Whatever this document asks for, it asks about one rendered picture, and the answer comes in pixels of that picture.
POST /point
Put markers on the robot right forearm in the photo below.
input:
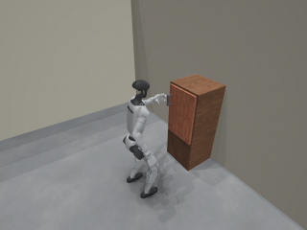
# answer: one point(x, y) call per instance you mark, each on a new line
point(139, 142)

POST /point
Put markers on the robot left forearm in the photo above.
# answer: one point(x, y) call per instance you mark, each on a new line
point(150, 101)

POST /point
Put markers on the cupboard door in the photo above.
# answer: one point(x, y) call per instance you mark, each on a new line
point(181, 113)

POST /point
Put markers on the robot right thigh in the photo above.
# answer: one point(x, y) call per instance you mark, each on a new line
point(139, 155)

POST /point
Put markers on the robot right hand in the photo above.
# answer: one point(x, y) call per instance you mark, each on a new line
point(152, 161)

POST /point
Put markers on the handle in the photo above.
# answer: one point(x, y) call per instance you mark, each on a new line
point(168, 99)

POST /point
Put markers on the humanoid robot torso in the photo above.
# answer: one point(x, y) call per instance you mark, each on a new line
point(132, 115)

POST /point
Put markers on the robot right upper arm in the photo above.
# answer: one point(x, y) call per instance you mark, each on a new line
point(142, 116)

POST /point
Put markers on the robot left hand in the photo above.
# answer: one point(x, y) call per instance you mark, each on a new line
point(157, 98)

